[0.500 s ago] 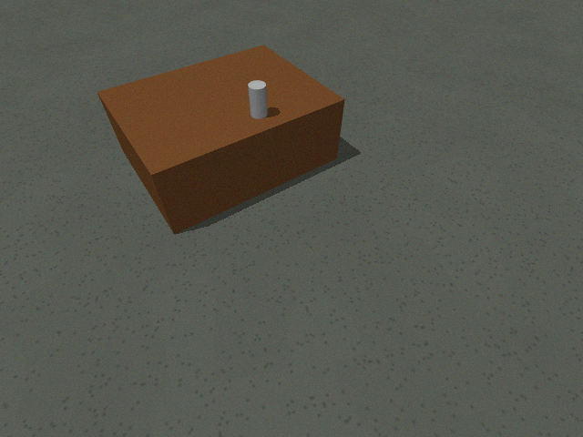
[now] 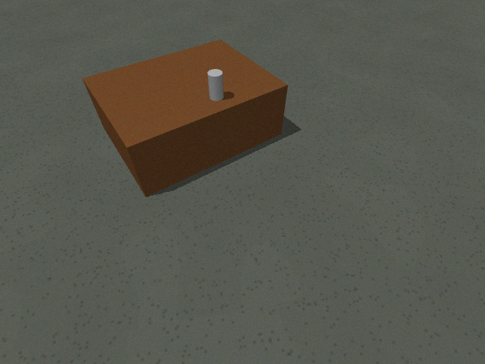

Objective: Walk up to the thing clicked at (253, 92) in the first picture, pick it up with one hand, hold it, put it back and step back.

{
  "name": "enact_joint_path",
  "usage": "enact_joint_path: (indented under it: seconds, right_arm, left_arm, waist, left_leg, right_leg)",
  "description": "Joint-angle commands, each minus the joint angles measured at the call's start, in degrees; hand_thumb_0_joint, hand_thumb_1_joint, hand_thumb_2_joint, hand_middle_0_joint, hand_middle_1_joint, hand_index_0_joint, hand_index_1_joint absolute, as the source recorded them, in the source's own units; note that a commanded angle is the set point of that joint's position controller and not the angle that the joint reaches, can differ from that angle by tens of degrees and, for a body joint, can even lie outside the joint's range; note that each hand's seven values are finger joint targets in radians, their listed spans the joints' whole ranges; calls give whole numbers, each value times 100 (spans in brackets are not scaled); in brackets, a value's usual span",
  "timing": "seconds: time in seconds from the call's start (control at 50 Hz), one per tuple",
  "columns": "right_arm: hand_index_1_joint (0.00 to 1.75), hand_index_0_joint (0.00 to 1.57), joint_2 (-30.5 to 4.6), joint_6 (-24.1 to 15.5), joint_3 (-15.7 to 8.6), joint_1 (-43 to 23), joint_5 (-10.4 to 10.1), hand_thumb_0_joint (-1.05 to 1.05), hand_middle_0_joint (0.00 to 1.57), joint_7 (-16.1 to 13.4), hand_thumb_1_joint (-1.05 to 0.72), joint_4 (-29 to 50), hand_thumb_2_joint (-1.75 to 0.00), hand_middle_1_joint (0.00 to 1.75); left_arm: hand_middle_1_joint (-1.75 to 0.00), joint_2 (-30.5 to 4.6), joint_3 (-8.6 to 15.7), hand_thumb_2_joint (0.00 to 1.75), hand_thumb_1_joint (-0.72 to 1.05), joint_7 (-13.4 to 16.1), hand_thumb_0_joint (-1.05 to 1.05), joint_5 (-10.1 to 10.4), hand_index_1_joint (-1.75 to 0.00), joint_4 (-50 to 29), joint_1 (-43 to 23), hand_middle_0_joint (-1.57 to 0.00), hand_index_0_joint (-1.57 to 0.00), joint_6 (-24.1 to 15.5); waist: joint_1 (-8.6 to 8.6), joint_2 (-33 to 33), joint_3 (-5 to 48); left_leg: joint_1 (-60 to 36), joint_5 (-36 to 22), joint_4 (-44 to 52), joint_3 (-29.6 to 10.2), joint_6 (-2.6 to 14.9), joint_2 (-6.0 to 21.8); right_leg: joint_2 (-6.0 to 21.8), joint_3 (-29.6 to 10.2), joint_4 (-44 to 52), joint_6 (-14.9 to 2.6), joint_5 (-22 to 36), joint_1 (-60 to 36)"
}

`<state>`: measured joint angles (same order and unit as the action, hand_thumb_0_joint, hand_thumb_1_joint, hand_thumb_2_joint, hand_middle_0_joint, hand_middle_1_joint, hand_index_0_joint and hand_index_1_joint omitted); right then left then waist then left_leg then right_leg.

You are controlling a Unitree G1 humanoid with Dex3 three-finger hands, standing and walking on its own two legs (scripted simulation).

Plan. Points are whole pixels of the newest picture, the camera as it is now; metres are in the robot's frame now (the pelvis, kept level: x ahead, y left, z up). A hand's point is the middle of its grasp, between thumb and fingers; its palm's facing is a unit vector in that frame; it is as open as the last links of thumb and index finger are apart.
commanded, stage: stand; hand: right
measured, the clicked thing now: (215, 85) +1.47 +0.21 -0.35
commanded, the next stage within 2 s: walk up in 0.62 s
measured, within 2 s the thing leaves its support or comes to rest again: neither
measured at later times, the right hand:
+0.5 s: hand out of the picture +0.08 -0.25 -0.16, palm faces -0.03 +0.94 -0.34, open 7.4 cm
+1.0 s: hand (368, 338) +0.21 -0.22 -0.13, palm faces -0.17 +0.85 -0.50, open 7.4 cm
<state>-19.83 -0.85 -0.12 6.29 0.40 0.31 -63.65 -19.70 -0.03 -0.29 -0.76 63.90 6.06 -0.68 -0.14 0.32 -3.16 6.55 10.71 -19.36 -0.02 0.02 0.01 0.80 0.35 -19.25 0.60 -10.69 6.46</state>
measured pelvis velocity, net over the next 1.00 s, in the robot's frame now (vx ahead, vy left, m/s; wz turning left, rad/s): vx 0.08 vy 0.07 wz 0.25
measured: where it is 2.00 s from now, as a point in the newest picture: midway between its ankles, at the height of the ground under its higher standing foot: (225, 280)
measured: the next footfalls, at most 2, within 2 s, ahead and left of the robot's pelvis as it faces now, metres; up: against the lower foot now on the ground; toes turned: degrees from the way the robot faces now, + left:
left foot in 0.92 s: +0.15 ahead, +0.21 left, +0.00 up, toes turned +19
right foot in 1.40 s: +0.48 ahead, +0.01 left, +0.00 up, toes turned +20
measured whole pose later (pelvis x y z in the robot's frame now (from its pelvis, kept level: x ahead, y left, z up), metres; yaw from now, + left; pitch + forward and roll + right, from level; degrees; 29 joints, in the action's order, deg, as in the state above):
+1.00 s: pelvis +0.08 +0.07 -0.04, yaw +14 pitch -3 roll +0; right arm -26.1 -3.6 -7.2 17.3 0.8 3.5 -51.8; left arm -27.7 6.3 -4.5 -3.5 54.1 11.6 1.0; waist 0.4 -5.6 -2.7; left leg 22.9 17.4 -42.7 4.6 2.2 1.4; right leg 5.6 2.0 -59.5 -2.9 -30.7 15.2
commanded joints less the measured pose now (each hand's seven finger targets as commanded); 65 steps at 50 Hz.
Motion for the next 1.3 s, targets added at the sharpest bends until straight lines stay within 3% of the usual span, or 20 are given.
enact_joint_path:
  seconds: [0.0, 0.58, 0.6, 0.62, 0.64, 0.66, 0.68, 0.7, 0.76, 0.84, 0.88, 0.9, 0.92, 0.94, 0.96, 0.98, 1.04, 1.18, 1.24, 1.28]
  right_arm:
    - [30, 20, -1196, -98, -214, -216, 7, 0, 20, -77, -90, 309, -90, 30]
    - [30, 20, -1213, -90, -196, -188, 18, 0, 20, -81, -90, 322, -90, 30]
    - [30, 20, -1781, -115, -611, -1, 5, 0, 20, 99, -90, 777, -90, 30]
    - [30, 20, -1657, -81, -567, -429, 49, 0, 20, 191, -90, 957, -90, 30]
    - [30, 20, -1364, -83, -512, -949, 91, 0, 20, 221, -90, 1268, -90, 30]
    - [30, 20, -1342, -84, -544, -1069, 178, 0, 20, 241, -90, 1470, -90, 30]
    - [30, 20, -1459, -112, -620, -788, 176, 0, 20, 286, -90, 1436, -90, 30]
    - [30, 20, -1546, -135, -673, -407, 139, 0, 20, 342, -90, 1361, -90, 30]
    - [30, 20, -1509, -130, -801, 280, 110, 0, 20, 512, -90, 1351, -90, 30]
    - [30, 20, -1394, -174, -927, 1031, 111, 0, 20, 527, -90, 1283, -90, 30]
    - [30, 20, -1743, -219, -1108, 2112, 155, 0, 20, 370, -90, 957, -90, 30]
    - [30, 20, -2180, -258, -1208, 2695, 175, 0, 20, 254, -90, 904, -90, 30]
    - [30, 20, -2615, -323, -1173, 2755, 166, 0, 20, 183, -90, 1113, -90, 30]
    - [30, 20, -2910, -346, -1177, 2022, -49, 0, 20, 178, -90, 1439, -90, 30]
    - [30, 20, -2677, -408, -1095, 1419, -86, 0, 20, 141, -90, 1645, -90, 30]
    - [30, 20, -2395, -488, -974, 1233, -52, 0, 20, 110, -90, 1722, -90, 30]
    - [30, 20, -2105, -575, -826, 1279, -22, 0, 20, 60, -90, 1742, -90, 30]
    - [30, 20, -2140, -714, -867, 1786, 0, 0, 20, 11, -90, 1827, -90, 30]
    - [30, 20, -2094, -716, -838, 2046, 6, 0, 20, -23, -90, 1798, -90, 30]
    - [30, 20, -2090, -709, -826, 1993, 12, 0, 20, -74, -90, 1852, -90, 30]
  left_arm:
    - [-30, -1175, 216, 90, 90, 77, 0, 23, -30, -350, -214, -20, -20, -125]
    - [-30, -1206, 229, 90, 90, 84, 0, 16, -30, -350, -168, -20, -20, -110]
    - [-30, -1948, 748, 90, 90, -105, 0, -92, -30, -740, 182, -20, -20, -217]
    - [-30, -1968, 829, 90, 90, -159, 0, -202, -30, -718, 393, -20, -20, -229]
    - [-30, -2175, 958, 90, 90, -162, 0, -219, -30, -724, 803, -20, -20, -239]
    - [-30, -2206, 990, 90, 90, -167, 0, -251, -30, -960, 628, -20, -20, -271]
    - [-30, -1956, 944, 90, 90, -202, 0, -230, -30, -1152, 352, -20, -20, -293]
    - [-30, -1820, 922, 90, 90, -210, 0, -219, -30, -1279, 88, -20, -20, -314]
    - [-30, -1981, 977, 90, 90, -286, 0, -295, -30, -1576, -294, -20, -20, -346]
    - [-30, -1991, 979, 90, 90, -394, 0, -288, -30, -1805, -572, -20, -20, -250]
    - [-30, -1572, 869, 90, 90, -407, 0, -335, -30, -1848, -454, -20, -20, -148]
    - [-30, -1148, 721, 90, 90, -446, 0, -287, -30, -1923, -265, -20, -20, -104]
    - [-30, -894, 578, 90, 90, -471, 0, -204, -30, -2138, -382, -20, -20, -139]
    - [-30, -1599, 674, 90, 90, -454, 0, -206, -30, -2217, -397, -20, -20, -156]
    - [-30, -1885, 705, 90, 90, -431, 0, -143, -30, -1993, -173, -20, -20, -146]
    - [-30, -1844, 743, 90, 90, -427, 0, -76, -30, -1732, 165, -20, -20, -137]
    - [-30, -1872, 805, 90, 90, -493, 0, -119, -30, -1504, 580, -20, -20, -48]
    - [-30, -1639, 829, 90, 90, -653, 0, -161, -30, -2040, -241, -20, -20, -36]
    - [-30, -1445, 788, 90, 90, -672, 0, -144, -30, -2215, -625, -20, -20, -82]
    - [-30, -1370, 788, 90, 90, -664, 0, -112, -30, -2312, -706, -20, -20, -138]
  waist:
    - [15, -89, 447]
    - [13, -41, 401]
    - [-280, -280, 794]
    - [-559, -384, 268]
    - [-882, -1429, 85]
    - [-893, -1471, -185]
    - [-687, -852, -284]
    - [-451, -544, -156]
    - [-132, -969, 48]
    - [244, -779, 14]
    - [710, 425, 375]
    - [987, 1788, 343]
    - [890, 2337, 112]
    - [585, 1279, 45]
    - [217, 413, -153]
    - [10, 248, -54]
    - [-143, 543, -117]
    - [199, 481, -303]
    - [324, 411, -237]
    - [260, 519, -107]
  left_leg:
    - [-93, -716, 278, -526, 146, 713]
    - [-97, -779, 345, -550, 126, 723]
    - [1107, 1812, -267, -950, 513, 385]
    - [2751, 2156, -619, -559, 279, 135]
    - [3666, 1531, -2004, 199, 224, -111]
    - [3977, 1402, -2954, 100, 155, 370]
    - [3801, 1309, -3176, -108, 96, 620]
    - [3560, 1200, -3181, -266, 77, 765]
    - [2458, 1130, -2493, -100, -4, 889]
    - [460, -7, -1719, 839, -72, 391]
    - [-1106, 687, -1872, 886, 127, -28]
    - [-1589, 2324, -800, -522, 539, 460]
    - [-1027, 4101, 901, -3904, 1080, 1872]
    - [-147, 4895, 1704, -5498, 1671, 2599]
    - [-15, 4217, 1328, -4752, 1619, 2518]
    - [15, 3387, 848, -3659, 1408, 2054]
    - [948, 2530, 870, -2167, 1083, 1478]
    - [434, 1553, 817, -1618, 1139, 1341]
    - [148, 560, 520, -1340, 1028, 1214]
    - [18, -682, 140, -1201, 979, 1290]
  right_leg:
    - [665, -513, 325, -195, 742, -63]
    - [665, -470, 358, -199, 685, -61]
    - [443, -125, -159, -309, -2095, -1049]
    - [782, -511, 181, -536, -3088, -1722]
    - [1857, -1566, 1124, -960, -3719, -1850]
    - [2771, -2134, 1518, -1413, -3493, -1363]
    - [2775, -2000, 1486, -1524, -3084, -981]
    - [2491, -1569, 1379, -1430, -2752, -916]
    - [2012, -395, 1115, -1201, -2482, -395]
    - [1467, 702, 206, -892, -2879, 1290]
    - [999, 967, -1689, -792, -3136, 2387]
    - [412, 1268, -3936, -642, -2794, 3266]
    - [-156, 580, -5186, -442, -2594, 4087]
    - [268, -438, -5306, -445, -2329, 3782]
    - [618, -646, -5262, -361, -1749, 3731]
    - [776, -620, -5107, -318, -1283, 3453]
    - [775, -415, -4200, -142, -705, 2590]
    - [684, -226, -2676, 6, 54, 2925]
    - [539, -52, -2167, -61, 156, 2830]
    - [473, -31, -1777, -124, 125, 2447]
